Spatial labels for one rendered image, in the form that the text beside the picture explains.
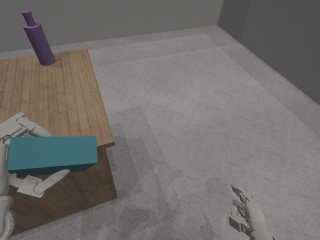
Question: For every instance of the robot right forearm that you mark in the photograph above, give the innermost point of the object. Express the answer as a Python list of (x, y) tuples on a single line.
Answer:
[(261, 234)]

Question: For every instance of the robot left forearm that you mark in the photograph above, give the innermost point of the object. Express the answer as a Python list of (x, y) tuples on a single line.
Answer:
[(7, 217)]

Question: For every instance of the robot left hand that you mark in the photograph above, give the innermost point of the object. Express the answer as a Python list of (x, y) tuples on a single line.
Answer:
[(20, 126)]

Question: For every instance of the table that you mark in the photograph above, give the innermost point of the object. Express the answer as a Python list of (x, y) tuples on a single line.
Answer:
[(64, 98)]

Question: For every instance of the robot right hand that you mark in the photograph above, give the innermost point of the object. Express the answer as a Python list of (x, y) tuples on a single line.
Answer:
[(251, 216)]

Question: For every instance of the sponge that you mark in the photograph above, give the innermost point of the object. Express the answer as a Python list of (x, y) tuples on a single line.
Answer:
[(46, 155)]

